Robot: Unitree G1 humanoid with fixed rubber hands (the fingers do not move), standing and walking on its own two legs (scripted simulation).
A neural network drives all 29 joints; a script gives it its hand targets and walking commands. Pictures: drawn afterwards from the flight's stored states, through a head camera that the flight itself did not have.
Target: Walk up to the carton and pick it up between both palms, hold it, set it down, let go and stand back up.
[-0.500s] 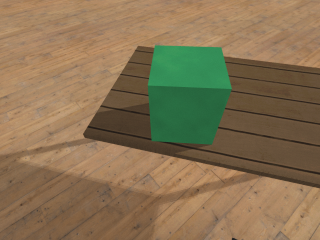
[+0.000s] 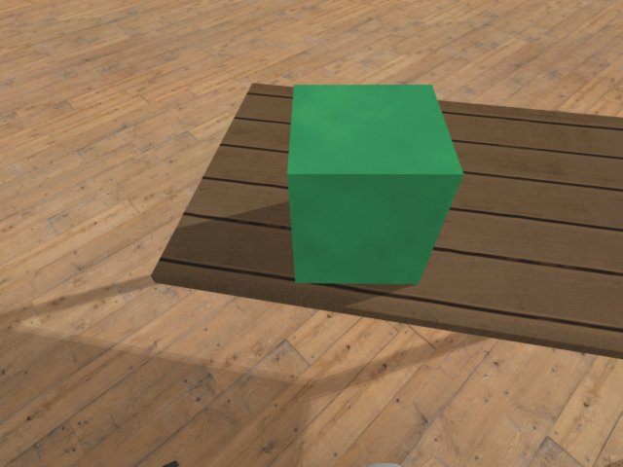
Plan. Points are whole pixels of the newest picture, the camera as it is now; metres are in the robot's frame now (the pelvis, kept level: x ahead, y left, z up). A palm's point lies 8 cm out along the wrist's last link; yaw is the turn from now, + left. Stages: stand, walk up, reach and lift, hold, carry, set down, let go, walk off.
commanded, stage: walk up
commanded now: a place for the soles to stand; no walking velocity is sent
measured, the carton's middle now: (359, 189) +0.50 -0.09 +0.04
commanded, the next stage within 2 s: reach and lift in 0.70 s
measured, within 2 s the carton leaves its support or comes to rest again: neither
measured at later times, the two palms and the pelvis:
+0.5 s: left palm out of the picture +0.08 +0.20 -0.12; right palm out of the picture +0.03 -0.22 -0.14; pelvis +0.00 +0.00 +0.00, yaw +0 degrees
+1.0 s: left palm (178, 438) +0.18 +0.18 -0.12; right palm (498, 449) +0.15 -0.26 -0.13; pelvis -0.05 -0.03 -0.02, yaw +1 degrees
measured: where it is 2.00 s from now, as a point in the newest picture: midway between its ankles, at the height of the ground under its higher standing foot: outside the picture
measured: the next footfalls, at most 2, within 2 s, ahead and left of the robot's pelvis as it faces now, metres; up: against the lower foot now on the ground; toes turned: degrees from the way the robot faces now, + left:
none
